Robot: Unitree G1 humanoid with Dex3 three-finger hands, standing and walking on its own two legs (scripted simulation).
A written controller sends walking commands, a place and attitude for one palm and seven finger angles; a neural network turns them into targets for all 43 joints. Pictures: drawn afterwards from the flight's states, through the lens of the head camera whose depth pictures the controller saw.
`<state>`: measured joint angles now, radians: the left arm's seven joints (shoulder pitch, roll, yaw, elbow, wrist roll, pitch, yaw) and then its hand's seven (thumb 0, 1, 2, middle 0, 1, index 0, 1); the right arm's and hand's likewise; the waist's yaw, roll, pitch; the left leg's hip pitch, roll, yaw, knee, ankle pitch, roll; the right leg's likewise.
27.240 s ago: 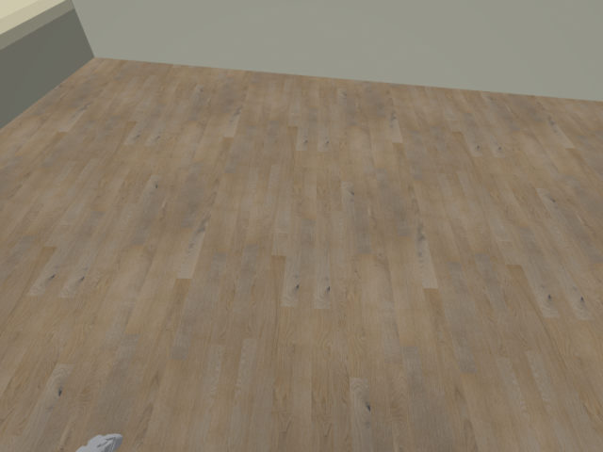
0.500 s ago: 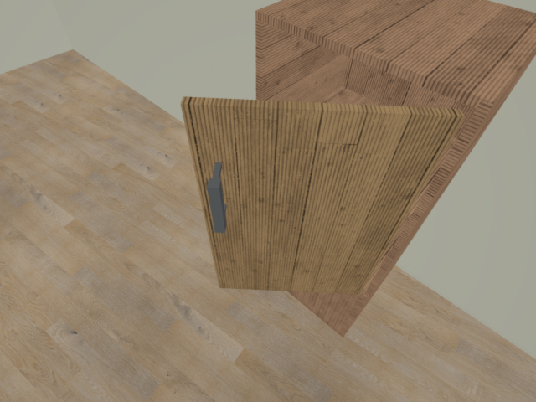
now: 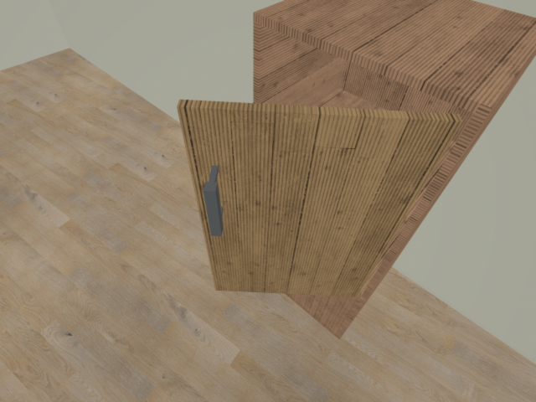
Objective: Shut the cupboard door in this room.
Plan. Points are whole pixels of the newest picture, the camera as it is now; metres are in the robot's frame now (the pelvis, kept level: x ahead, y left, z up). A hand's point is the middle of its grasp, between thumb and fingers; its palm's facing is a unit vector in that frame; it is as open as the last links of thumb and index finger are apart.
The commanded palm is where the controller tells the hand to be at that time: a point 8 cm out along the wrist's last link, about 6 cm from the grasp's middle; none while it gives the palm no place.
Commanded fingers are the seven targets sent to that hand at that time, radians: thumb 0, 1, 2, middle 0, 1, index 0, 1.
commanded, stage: look again from close up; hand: left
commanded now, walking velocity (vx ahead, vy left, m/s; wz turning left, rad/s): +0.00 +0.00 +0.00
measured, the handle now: (215, 202) +0.42 +0.12 +0.04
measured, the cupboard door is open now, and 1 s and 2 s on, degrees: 40 40 40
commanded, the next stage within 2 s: shuffle to correct the standing spot in 0.10 s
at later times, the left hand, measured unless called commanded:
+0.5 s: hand out of the picture -0.01 +0.14 -0.18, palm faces +0.01 -0.99 -0.16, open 7.4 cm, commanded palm none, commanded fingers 0.00 0.90 0.90 -0.20 -0.30 -0.20 -0.30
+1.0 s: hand out of the picture +0.02 +0.06 -0.17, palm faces +0.02 -0.97 -0.24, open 7.3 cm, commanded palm none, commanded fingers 0.00 0.90 0.90 -0.20 -0.30 -0.20 -0.30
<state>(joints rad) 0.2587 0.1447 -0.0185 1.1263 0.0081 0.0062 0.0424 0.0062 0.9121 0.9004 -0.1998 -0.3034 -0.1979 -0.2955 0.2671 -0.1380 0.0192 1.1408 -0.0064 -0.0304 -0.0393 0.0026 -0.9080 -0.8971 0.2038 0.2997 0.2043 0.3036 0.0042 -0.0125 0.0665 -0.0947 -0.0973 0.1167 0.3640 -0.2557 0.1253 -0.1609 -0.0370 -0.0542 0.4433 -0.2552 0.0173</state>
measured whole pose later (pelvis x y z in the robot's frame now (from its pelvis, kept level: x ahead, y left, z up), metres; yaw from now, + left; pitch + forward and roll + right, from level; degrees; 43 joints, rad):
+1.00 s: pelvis -0.03 -0.13 +0.00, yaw -1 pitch +0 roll +2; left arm 0.23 0.16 0.02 0.99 0.03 -0.01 0.04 0.00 0.93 0.90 -0.20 -0.30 -0.20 -0.30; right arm 0.18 -0.21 -0.05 1.01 -0.01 0.05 -0.01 0.00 -0.91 -0.90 0.20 0.30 0.20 0.30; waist 0.02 -0.01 0.09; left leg -0.38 -0.02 0.04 0.88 -0.45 -0.04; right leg -0.23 -0.05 -0.03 0.50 -0.28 -0.01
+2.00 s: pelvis -0.07 -0.08 +0.00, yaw -3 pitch -2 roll +1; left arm 0.29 0.19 -0.02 1.04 0.02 0.01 0.03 0.00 0.90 0.90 -0.20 -0.30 -0.20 -0.30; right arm 0.26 -0.20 -0.03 1.08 -0.01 0.01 0.00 0.00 -0.90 -0.90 0.20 0.30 0.20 0.30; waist -0.01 0.00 0.05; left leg -0.24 -0.03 0.08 0.45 -0.19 0.05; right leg -0.25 -0.08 0.02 0.47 -0.20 0.06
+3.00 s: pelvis -0.06 -0.10 +0.00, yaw -2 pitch -1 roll +0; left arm 0.27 0.17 -0.01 1.08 0.02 0.00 0.03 0.00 0.90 0.90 -0.20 -0.30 -0.20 -0.30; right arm 0.23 -0.15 -0.02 1.15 0.00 0.00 -0.01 0.00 -0.91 -0.90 0.20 0.30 0.20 0.30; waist 0.00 -0.01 0.05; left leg -0.21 0.00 0.05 0.42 -0.18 0.01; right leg -0.21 -0.04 -0.01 0.42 -0.19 0.03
